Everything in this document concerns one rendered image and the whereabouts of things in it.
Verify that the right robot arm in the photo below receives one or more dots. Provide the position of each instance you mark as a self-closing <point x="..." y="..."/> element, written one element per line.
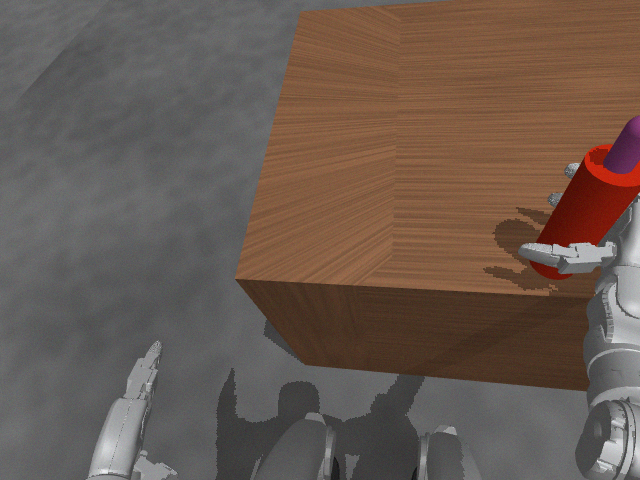
<point x="609" y="447"/>

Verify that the right robot hand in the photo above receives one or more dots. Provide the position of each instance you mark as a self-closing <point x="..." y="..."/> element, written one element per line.
<point x="619" y="247"/>

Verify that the left robot hand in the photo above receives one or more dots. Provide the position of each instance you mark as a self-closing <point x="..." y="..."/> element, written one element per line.
<point x="118" y="450"/>

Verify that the bottle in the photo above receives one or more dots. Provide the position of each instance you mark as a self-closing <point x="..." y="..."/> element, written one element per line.
<point x="604" y="185"/>

